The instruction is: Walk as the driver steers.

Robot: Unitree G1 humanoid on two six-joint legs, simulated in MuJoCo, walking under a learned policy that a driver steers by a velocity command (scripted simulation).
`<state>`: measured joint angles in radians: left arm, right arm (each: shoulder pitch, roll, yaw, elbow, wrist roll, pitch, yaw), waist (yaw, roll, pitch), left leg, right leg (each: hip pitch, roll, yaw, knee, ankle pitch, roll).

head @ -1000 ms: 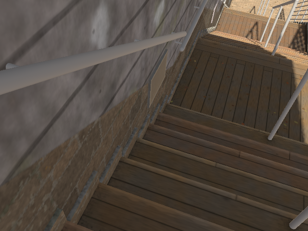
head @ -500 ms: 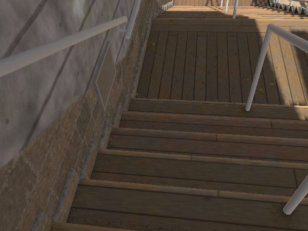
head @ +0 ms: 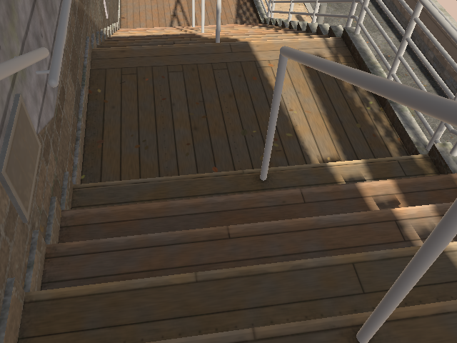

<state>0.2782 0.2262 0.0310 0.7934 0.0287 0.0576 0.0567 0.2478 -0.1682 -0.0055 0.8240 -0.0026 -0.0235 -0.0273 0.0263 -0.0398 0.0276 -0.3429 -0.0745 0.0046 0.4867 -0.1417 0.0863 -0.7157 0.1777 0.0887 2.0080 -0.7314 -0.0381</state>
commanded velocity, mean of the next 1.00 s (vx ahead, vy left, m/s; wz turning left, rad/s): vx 0.18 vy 0.00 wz -0.07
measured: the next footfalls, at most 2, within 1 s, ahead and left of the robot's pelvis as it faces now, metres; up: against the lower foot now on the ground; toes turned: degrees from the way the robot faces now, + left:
right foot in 0.56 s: +0.12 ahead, -0.13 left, +0.00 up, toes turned +5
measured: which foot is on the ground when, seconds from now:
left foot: down 0.00-0.56, up 0.58-1.00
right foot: up 0.00-0.54, down 0.56-1.00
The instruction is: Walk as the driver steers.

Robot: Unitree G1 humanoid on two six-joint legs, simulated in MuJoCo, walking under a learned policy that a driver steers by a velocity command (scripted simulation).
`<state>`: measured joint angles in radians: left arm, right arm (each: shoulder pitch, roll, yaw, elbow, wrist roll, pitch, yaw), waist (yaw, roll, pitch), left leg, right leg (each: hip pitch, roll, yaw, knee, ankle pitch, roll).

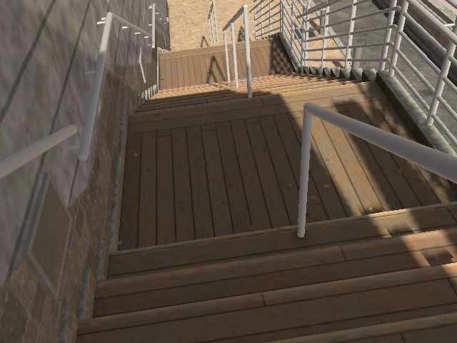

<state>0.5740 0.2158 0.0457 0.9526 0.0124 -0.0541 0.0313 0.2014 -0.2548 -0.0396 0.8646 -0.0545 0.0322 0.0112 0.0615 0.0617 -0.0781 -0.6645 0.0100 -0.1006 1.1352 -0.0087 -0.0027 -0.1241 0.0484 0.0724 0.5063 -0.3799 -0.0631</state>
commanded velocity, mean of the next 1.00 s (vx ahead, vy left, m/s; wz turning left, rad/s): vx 0.49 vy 0.00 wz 0.00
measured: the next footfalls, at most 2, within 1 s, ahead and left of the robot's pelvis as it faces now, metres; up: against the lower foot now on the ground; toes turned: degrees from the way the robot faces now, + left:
left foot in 0.28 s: +0.29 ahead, +0.22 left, -0.17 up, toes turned +1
right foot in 0.88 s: +0.63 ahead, +0.12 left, -0.33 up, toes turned -2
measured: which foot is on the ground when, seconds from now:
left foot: up 0.00-0.26, down 0.28-0.88, up 0.90-1.00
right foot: down 0.00-0.30, up 0.32-0.86, down 0.88-1.00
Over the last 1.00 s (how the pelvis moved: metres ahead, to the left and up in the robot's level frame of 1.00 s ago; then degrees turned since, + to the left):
0.14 -0.03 0.00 0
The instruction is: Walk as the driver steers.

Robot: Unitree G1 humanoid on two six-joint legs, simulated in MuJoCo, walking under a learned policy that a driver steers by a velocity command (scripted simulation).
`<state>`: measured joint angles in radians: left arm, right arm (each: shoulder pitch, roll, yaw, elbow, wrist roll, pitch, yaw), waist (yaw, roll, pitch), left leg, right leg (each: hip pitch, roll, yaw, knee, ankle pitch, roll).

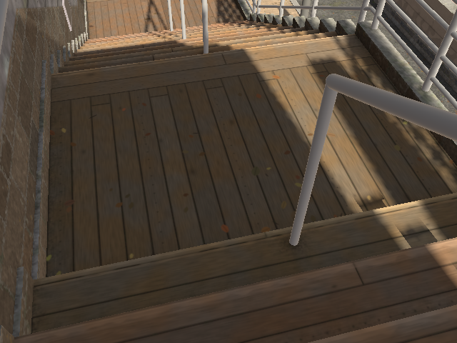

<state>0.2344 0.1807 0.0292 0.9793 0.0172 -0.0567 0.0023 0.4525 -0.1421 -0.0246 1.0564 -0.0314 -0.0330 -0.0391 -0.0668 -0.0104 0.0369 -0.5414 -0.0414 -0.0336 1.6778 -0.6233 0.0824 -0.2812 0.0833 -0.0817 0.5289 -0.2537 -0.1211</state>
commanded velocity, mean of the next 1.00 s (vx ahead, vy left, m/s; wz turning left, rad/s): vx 0.26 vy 0.00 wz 0.37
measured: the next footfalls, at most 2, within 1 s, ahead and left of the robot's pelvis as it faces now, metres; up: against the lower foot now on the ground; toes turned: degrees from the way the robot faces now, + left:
left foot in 0.34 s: +0.34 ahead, +0.16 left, -0.16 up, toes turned +19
right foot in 0.92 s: +0.40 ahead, -0.05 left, -0.16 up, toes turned +25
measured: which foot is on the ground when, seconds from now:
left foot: up 0.00-0.32, down 0.34-1.00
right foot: down 0.00-0.36, up 0.38-0.90, down 0.92-1.00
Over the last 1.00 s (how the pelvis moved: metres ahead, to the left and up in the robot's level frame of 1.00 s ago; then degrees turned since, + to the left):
0.57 0.17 -0.33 1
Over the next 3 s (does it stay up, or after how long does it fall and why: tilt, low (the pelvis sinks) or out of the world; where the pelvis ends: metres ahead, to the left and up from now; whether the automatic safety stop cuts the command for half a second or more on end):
stays up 0.35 0.02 -0.15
